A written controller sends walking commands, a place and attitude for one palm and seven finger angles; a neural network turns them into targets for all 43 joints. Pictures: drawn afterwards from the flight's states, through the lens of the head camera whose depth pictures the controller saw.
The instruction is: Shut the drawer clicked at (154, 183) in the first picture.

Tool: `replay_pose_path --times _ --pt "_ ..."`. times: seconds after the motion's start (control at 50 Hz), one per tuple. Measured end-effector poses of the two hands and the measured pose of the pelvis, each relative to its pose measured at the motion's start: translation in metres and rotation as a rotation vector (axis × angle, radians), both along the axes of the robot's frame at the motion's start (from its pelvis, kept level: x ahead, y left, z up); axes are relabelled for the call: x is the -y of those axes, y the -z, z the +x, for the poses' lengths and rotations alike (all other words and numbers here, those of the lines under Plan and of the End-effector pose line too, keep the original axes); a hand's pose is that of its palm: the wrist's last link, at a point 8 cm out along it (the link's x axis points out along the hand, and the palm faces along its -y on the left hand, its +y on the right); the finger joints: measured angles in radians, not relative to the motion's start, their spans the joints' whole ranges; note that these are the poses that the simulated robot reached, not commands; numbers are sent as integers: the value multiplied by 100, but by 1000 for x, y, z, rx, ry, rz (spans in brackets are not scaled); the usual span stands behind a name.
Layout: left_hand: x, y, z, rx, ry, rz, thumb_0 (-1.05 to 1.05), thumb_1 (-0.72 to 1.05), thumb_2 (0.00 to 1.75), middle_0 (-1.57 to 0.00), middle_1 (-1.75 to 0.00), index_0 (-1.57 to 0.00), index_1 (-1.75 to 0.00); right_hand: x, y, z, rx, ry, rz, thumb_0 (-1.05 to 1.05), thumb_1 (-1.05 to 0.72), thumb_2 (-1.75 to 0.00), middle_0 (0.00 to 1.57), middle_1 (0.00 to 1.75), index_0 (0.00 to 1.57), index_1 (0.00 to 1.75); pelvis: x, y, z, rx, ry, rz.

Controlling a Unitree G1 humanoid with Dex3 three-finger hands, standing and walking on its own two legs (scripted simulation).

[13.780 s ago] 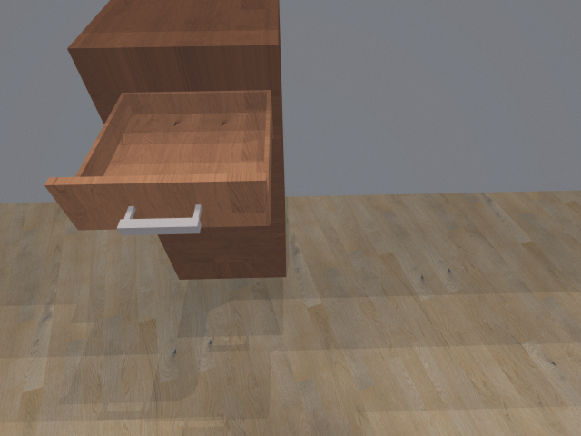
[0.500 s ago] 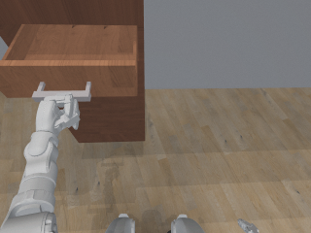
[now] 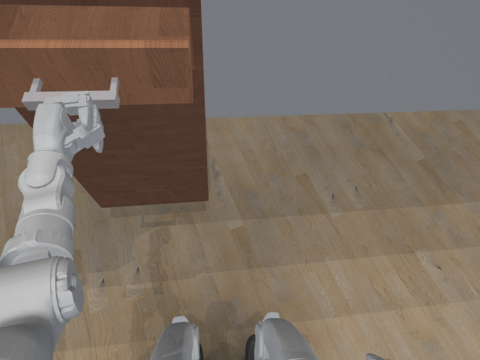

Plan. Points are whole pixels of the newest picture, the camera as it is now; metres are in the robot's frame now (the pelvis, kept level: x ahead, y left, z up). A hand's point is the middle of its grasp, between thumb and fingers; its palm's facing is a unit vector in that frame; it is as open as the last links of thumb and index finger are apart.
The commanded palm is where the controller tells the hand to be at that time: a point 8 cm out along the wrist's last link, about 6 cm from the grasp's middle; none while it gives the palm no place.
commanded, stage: push the drawer shut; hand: left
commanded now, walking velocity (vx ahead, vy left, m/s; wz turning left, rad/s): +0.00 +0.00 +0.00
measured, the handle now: (74, 91) +0.55 +0.26 +0.07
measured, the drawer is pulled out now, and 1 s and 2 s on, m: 0.10 0.00 0.00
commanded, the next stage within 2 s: pull the fist back off the drawer in 1.18 s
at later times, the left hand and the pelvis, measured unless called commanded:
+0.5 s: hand (100, 100) +0.53 +0.21 +0.07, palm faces +0.05 -1.00 -0.03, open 3.1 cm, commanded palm +0.52 +0.25 +0.07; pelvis +0.01 +0.01 +0.00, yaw -1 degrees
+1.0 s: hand (100, 79) +0.58 +0.22 +0.07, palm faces +0.05 -1.00 -0.03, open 3.1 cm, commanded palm +0.59 +0.25 +0.07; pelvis +0.01 +0.01 -0.01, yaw -2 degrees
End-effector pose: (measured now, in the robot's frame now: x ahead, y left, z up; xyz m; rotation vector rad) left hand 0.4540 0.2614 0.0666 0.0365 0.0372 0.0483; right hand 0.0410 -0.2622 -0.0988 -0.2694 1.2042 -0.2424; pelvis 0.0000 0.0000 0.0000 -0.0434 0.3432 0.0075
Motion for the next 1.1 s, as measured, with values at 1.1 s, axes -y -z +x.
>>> replay_pose_path --times 1.1 --pt "-18 -3 107 -33 -4 -2 0 63 89 -140 -160 -139 -160 -25 -8 -96 -332 115 -29 0 -90 -90 20 30 21 30 -14 18 2 -149 5 -55"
